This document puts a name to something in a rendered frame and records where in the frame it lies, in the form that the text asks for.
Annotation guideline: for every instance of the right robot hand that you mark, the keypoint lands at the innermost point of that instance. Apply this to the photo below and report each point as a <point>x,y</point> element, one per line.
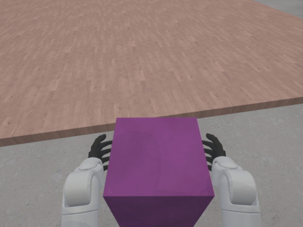
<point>217,149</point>

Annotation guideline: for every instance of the left robot hand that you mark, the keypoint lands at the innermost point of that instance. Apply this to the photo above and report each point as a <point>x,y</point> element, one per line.
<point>96,149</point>

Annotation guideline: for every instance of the carton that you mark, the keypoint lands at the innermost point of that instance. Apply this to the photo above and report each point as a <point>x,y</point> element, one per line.
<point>157,174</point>

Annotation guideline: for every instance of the robot right forearm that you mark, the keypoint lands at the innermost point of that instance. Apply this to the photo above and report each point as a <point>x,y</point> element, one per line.
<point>238,194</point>

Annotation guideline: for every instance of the robot left forearm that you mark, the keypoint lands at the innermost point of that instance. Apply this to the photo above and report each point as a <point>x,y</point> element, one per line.
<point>80,199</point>

